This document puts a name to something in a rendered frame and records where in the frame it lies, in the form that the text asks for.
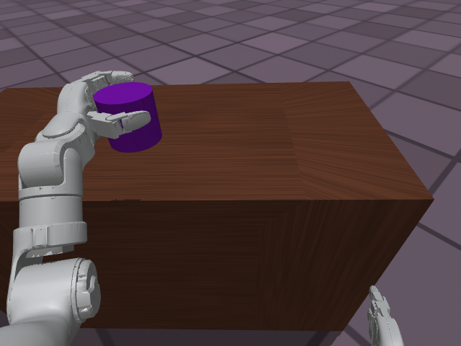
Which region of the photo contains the left robot hand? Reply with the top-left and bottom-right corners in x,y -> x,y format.
57,71 -> 151,140

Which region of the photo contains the can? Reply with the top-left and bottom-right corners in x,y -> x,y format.
94,82 -> 162,153

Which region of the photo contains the right robot hand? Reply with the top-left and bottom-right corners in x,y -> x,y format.
367,285 -> 404,346

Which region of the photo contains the left robot arm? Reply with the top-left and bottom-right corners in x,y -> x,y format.
0,112 -> 101,346

